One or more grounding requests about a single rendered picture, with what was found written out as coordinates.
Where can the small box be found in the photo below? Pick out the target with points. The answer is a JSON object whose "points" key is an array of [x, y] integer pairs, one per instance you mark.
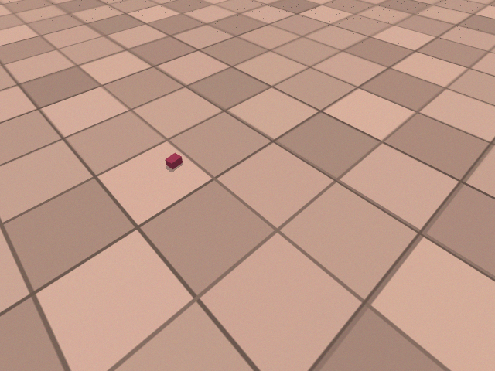
{"points": [[174, 160]]}

